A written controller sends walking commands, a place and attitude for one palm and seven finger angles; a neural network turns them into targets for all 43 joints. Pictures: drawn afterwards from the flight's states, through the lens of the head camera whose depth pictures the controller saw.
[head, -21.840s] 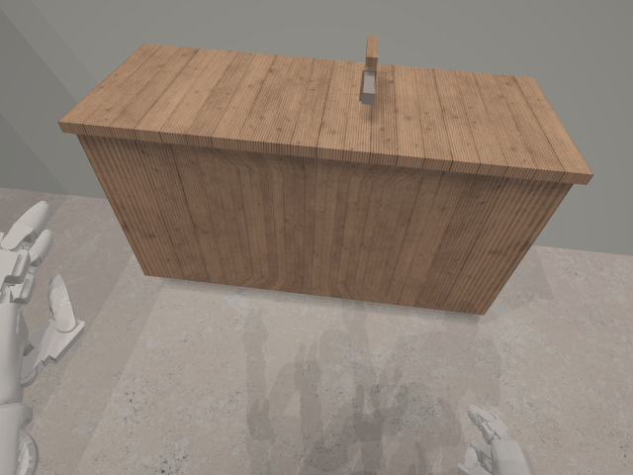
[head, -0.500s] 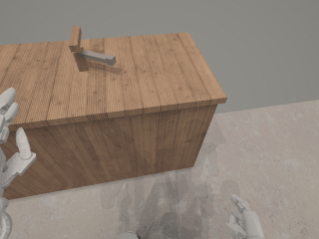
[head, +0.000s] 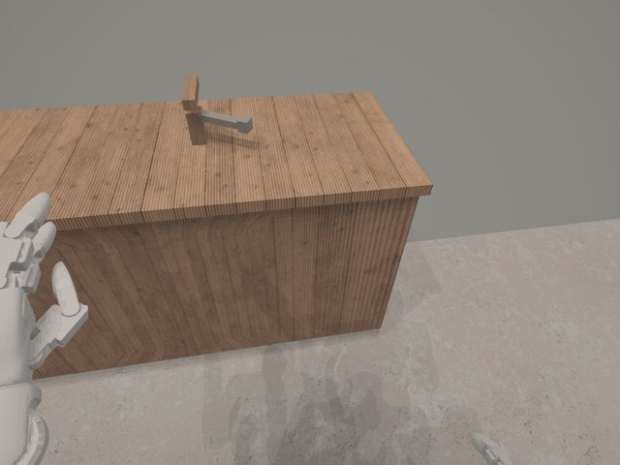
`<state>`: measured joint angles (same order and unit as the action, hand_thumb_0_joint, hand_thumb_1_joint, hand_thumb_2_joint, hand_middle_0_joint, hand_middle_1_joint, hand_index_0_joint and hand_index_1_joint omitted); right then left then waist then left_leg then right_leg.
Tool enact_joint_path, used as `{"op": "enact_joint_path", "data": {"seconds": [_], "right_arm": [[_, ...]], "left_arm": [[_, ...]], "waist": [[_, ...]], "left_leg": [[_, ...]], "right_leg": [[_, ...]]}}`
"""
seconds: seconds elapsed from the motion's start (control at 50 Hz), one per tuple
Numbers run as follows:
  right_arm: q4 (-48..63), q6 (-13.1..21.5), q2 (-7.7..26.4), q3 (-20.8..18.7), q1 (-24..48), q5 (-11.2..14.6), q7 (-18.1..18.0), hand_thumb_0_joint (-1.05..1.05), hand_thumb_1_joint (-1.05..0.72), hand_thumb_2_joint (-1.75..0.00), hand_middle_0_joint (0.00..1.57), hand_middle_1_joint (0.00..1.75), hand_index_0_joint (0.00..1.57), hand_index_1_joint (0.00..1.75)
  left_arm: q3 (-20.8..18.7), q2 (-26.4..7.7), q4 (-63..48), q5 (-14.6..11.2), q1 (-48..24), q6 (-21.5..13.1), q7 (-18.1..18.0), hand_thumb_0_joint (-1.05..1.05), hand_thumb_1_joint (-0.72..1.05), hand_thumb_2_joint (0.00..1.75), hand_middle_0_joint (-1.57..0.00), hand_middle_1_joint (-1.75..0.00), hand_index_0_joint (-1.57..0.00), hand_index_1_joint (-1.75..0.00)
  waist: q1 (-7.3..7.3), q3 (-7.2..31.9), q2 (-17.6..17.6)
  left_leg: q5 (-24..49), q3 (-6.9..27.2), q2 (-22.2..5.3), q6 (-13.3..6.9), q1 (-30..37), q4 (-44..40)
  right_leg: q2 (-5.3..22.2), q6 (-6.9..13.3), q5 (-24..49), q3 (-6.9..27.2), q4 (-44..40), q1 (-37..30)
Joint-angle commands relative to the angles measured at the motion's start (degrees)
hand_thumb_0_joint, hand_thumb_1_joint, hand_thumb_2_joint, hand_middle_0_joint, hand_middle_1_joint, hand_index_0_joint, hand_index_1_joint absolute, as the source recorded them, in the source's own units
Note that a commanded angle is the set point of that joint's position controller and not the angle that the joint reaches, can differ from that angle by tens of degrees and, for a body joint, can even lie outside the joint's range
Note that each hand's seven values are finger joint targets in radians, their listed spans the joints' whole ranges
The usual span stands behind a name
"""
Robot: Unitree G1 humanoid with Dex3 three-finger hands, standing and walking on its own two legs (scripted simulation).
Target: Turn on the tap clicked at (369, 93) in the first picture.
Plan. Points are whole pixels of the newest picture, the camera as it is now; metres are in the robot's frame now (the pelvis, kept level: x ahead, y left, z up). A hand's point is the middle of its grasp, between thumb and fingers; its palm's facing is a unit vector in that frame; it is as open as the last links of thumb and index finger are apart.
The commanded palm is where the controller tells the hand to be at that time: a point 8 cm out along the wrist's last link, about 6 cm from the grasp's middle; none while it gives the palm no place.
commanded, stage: stop stepping back and stand still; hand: left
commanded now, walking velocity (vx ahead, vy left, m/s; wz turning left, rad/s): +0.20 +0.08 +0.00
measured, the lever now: (245, 124) +0.80 +0.20 +0.05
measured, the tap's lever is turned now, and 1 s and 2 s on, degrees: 60 60 60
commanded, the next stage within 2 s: stand and check the lever's angle in 0.28 s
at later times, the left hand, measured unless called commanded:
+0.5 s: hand (112, 323) +0.20 +0.21 +0.17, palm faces +0.37 -0.84 -0.39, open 7.4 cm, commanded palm +0.15 +0.26 +0.18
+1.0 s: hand (123, 274) +0.26 +0.22 +0.17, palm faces +0.33 -0.87 -0.37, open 7.4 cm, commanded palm +0.21 +0.26 +0.18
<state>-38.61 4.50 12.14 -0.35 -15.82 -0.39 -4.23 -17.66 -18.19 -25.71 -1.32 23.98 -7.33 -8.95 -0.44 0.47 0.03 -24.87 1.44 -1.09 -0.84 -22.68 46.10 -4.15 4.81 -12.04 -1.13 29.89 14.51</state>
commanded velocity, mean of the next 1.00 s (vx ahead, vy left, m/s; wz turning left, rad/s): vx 0.08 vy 0.01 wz -0.06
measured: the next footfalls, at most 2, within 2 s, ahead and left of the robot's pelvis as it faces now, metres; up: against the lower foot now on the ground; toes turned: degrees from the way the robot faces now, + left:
left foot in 0.18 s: +0.08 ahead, +0.12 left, +0.00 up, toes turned +0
left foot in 1.56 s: +0.18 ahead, +0.14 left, +0.00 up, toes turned -3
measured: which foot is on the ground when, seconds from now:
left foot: up 0.00-0.16, down 0.18-1.00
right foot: down 0.00-1.00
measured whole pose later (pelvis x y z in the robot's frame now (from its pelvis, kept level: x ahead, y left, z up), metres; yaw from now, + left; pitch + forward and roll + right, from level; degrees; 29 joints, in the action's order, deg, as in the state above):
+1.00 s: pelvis +0.03 -0.01 +0.01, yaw -5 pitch -1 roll +0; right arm -33.4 4.7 11.7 -0.1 -9.3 0.5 -4.0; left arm -18.8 -20.7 -27.3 -3.7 26.4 -7.0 -8.5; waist -0.9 -1.4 0.5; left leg -15.4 -4.0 -3.1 0.7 -12.1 28.8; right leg -3.6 2.4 -14.4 1.2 27.4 11.8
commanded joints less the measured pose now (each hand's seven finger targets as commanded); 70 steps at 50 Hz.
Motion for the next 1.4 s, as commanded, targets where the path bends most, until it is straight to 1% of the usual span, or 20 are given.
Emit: {"op": "enact_joint_path", "data": {"seconds": [0.0, 0.1, 0.12, 0.14, 0.16, 0.18, 0.22, 0.3, 0.32, 0.36, 0.4, 0.46, 0.52, 0.58, 0.86, 1.04, 1.28, 1.32, 1.36, 1.38], "right_arm": [[8.95, 3.17, 5.83, -2.52, 6.99, 0.32, 0.25, 0.00, -0.90, -0.90, 0.20, 0.30, 0.20, 0.30], [10.35, 4.10, 4.97, -1.03, 8.40, -0.09, -1.40, 0.00, -0.90, -0.90, 0.20, 0.30, 0.20, 0.30], [10.66, 4.46, 6.26, -1.35, 8.04, -0.38, -1.74, 0.00, -0.90, -0.90, 0.20, 0.30, 0.20, 0.30], [11.50, 4.80, 7.94, -1.88, 7.77, -0.45, -1.94, 0.00, -0.90, -0.90, 0.20, 0.30, 0.20, 0.30], [10.92, 4.79, 7.45, -1.80, 7.48, 0.03, -1.56, 0.00, -0.90, -0.90, 0.20, 0.30, 0.20, 0.30], [10.74, 5.22, 6.74, -2.45, 7.98, 0.19, -1.37, 0.00, -0.90, -0.90, 0.20, 0.30, 0.20, 0.30], [10.02, 5.65, 6.55, -2.39, 8.49, 0.81, 0.26, 0.00, -0.90, -0.90, 0.20, 0.30, 0.20, 0.30], [11.02, 5.31, 6.40, -1.91, 9.58, 0.75, 0.27, 0.00, -0.90, -0.90, 0.20, 0.30, 0.20, 0.30], [11.04, 5.05, 6.43, -2.23, 9.00, 0.44, 0.19, 0.00, -0.90, -0.90, 0.20, 0.30, 0.20, 0.30], [11.79, 4.62, 4.78, -2.10, 10.00, 0.61, 0.51, 0.00, -0.90, -0.90, 0.20, 0.30, 0.20, 0.30], [9.68, 5.75, 5.10, -2.52, 7.73, 0.68, 1.20, 0.00, -0.90, -0.90, 0.20, 0.30, 0.20, 0.30], [9.70, 5.36, 4.16, -1.71, 9.12, 0.76, 0.46, 0.00, -0.90, -0.90, 0.20, 0.30, 0.20, 0.30], [9.96, 5.28, 4.70, -1.68, 9.31, 0.18, -0.41, 0.00, -0.90, -0.90, 0.20, 0.30, 0.20, 0.30], [11.46, 4.77, 7.55, -2.86, 10.44, 0.91, -0.64, 0.00, -0.90, -0.90, 0.20, 0.30, 0.20, 0.30], [13.51, 3.41, 6.51, -2.95, 10.70, 0.92, -0.01, 0.00, -0.90, -0.90, 0.20, 0.30, 0.20, 0.30], [13.74, 1.78, 6.66, -1.87, 11.12, 0.63, -0.75, 0.00, -0.90, -0.90, 0.20, 0.30, 0.20, 0.30], [11.91, 2.71, 6.29, -1.85, 9.06, 1.20, -0.03, 0.00, -0.90, -0.90, 0.20, 0.30, 0.20, 0.30], [12.14, 2.63, 6.36, -2.01, 9.36, 1.25, 0.33, 0.00, -0.90, -0.90, 0.20, 0.30, 0.20, 0.30], [12.28, 2.43, 5.32, -2.30, 9.46, 1.66, 0.88, 0.00, -0.90, -0.90, 0.20, 0.30, 0.20, 0.30], [12.96, 2.48, 5.48, -2.74, 9.64, 1.78, 1.25, 0.00, -0.90, -0.90, 0.20, 0.30, 0.20, 0.30]], "left_arm": [[-6.97, -13.73, -10.84, -0.68, -7.51, -4.26, -0.29, 0.00, 0.90, 0.90, -0.20, -0.30, -0.20, -0.30], [-7.16, -13.01, -12.17, -1.05, -6.73, -5.01, -1.40, 0.00, 0.90, 0.90, -0.20, -0.30, -0.20, -0.30], [-6.95, -12.23, -12.83, -1.32, -7.31, -5.04, -1.43, 0.00, 0.90, 0.90, -0.20, -0.30, -0.20, -0.30], [-6.59, -11.10, -14.00, -1.58, -7.65, -5.23, -1.44, 0.00, 0.90, 0.90, -0.20, -0.30, -0.20, -0.30], [-7.04, -11.98, -15.83, -0.41, -9.10, -4.95, -1.36, 0.00, 0.90, 0.90, -0.20, -0.30, -0.20, -0.30], [-9.25, -14.06, -14.84, -0.35, -11.07, -5.08, -1.33, 0.00, 0.90, 0.90, -0.20, -0.30, -0.20, -0.30], [-7.23, -10.81, -8.78, -0.58, -4.64, -3.92, -0.37, 0.00, 0.90, 0.90, -0.20, -0.30, -0.20, -0.30], [-6.85, -10.92, -10.01, -0.64, -0.72, -3.11, -0.75, 0.00, 0.90, 0.90, -0.20, -0.30, -0.20, -0.30], [-6.89, -11.01, -10.22, -0.35, -0.57, -3.12, -0.61, 0.00, 0.90, 0.90, -0.20, -0.30, -0.20, -0.30], [-7.86, -13.87, -13.45, -0.68, -3.29, -3.28, -0.07, 0.00, 0.90, 0.90, -0.20, -0.30, -0.20, -0.30], [-8.69, -14.12, -14.87, -1.09, -5.59, -4.47, -0.08, 0.00, 0.90, 0.90, -0.20, -0.30, -0.20, -0.30], [-10.37, -14.77, -15.71, -1.35, -4.31, -5.29, -0.75, 0.00, 0.90, 0.90, -0.20, -0.30, -0.20, -0.30], [-9.84, -12.78, -13.64, -1.85, -2.70, -5.65, -1.53, 0.00, 0.90, 0.90, -0.20, -0.30, -0.20, -0.30], [-7.62, -10.58, -11.79, -2.09, -2.21, -5.14, -1.15, 0.00, 0.90, 0.90, -0.20, -0.30, -0.20, -0.30], [-8.20, -11.99, -13.99, -2.19, -0.82, -4.11, -0.58, 0.00, 0.90, 0.90, -0.20, -0.30, -0.20, -0.30], [-7.42, -11.82, -12.97, -1.73, -3.93, -2.40, -1.14, 0.00, 0.90, 0.90, -0.20, -0.30, -0.20, -0.30], [-9.14, -12.62, -14.06, -1.79, -3.30, -3.67, -1.51, 0.00, 0.90, 0.90, -0.20, -0.30, -0.20, -0.30], [-9.81, -12.74, -14.09, -1.89, -2.51, -3.90, -1.42, 0.00, 0.90, 0.90, -0.20, -0.30, -0.20, -0.30], [-10.89, -14.29, -13.55, -2.24, -1.53, -4.45, -1.34, 0.00, 0.90, 0.90, -0.20, -0.30, -0.20, -0.30], [-11.47, -14.88, -14.24, -2.34, -1.89, -5.17, -1.37, 0.00, 0.90, 0.90, -0.20, -0.30, -0.20, -0.30]], "waist": [[1.95, -1.47, -7.19], [1.43, 1.24, -1.92], [1.78, 0.92, 3.80], [2.12, 0.17, 14.66], [1.70, 2.80, 18.33], [1.88, 0.68, 14.48], [1.09, -3.33, 10.72], [-0.20, -1.32, 9.43], [-0.56, -1.20, 3.46], [-0.06, -1.53, -15.80], [1.25, 1.97, -6.66], [0.83, 2.47, -5.34], [0.53, 4.70, -2.49], [-0.49, 2.04, 3.58], [0.09, 7.36, 2.50], [0.80, -0.17, 4.12], [1.57, 4.97, 6.19], [1.07, 4.69, 3.11], [0.83, 5.14, -9.35], [0.10, 3.94, -12.53]], "left_leg": [[2.54, 0.41, -1.84, 0.38, -7.59, 14.19], [-0.36, -6.30, 0.27, -1.81, 14.78, -13.87], [-7.40, 0.04, -1.88, -3.80, 15.75, -21.44], [-14.83, 16.14, -10.64, -7.51, 19.02, -30.74], [-16.02, 22.48, -17.68, -10.90, 17.78, -35.81], [-18.99, 25.65, -19.71, -13.00, 10.64, -38.14], [-17.84, 19.37, -17.07, -10.84, 3.14, -37.53], [-14.36, 5.70, -10.53, -5.09, -4.64, -28.79], [-11.06, 1.48, -6.85, -3.33, -6.33, -19.65], [-2.35, -3.85, 0.74, -0.13, -12.34, 10.95], [1.09, 0.76, -1.24, 0.90, -8.84, 15.86], [2.94, -1.35, -2.30, 0.57, 0.34, 0.53], [10.54, -3.87, 0.16, -0.40, 11.89, -17.62], [10.79, 7.21, -7.19, -3.48, 12.36, -23.93], [28.64, -0.94, -5.64, 0.09, 15.51, -19.04], [-3.95, 2.12, -5.40, -3.35, 6.93, -21.47], [24.99, 4.40, -8.57, -5.30, 12.83, -12.72], [24.79, 1.97, -7.53, -4.54, 7.63, -8.75], [18.74, -6.62, -1.04, -0.97, -3.78, 4.77], [3.48, -6.88, 0.95, 0.46, -12.16, 9.82]], "right_leg": [[19.87, 7.01, -26.01, 25.22, -20.62, 4.90], [13.77, 3.62, -30.29, 14.39, -12.21, 13.32], [9.91, 1.79, -29.36, 12.35, -4.58, 13.95], [3.76, -1.48, -23.21, 6.55, 9.24, 19.14], [-0.05, -4.54, -19.00, -1.02, 25.84, 19.44], [2.71, -4.91, -16.60, 2.78, 34.18, 18.79], [6.30, -4.55, -12.61, 3.73, 30.02, 15.52], [2.47, -4.40, -11.82, -4.09, 3.04, -7.31], [2.47, -3.58, -11.05, -1.84, -5.60, -10.81], [21.68, 5.29, -13.41, 30.80, -20.29, -6.40], [21.30, 6.44, -9.34, 28.11, -17.13, -3.97], [18.55, 4.52, 4.31, 15.85, -12.35, -2.25], [13.62, 0.72, -2.42, 10.74, -9.14, -1.78], [6.56, -4.01, -4.12, 7.96, -6.27, 0.89], [7.62, -2.99, 20.50, 9.54, -5.77, -5.42], [5.97, -0.18, -13.80, 10.66, -6.41, 1.45], [5.04, -0.87, 7.83, 5.74, 10.47, 1.34], [5.78, 0.25, 9.89, 7.51, 7.53, -3.66], [14.51, 5.14, 23.14, 21.93, 0.18, -14.74], [19.66, 8.62, 30.95, 29.60, -3.23, -21.15]]}}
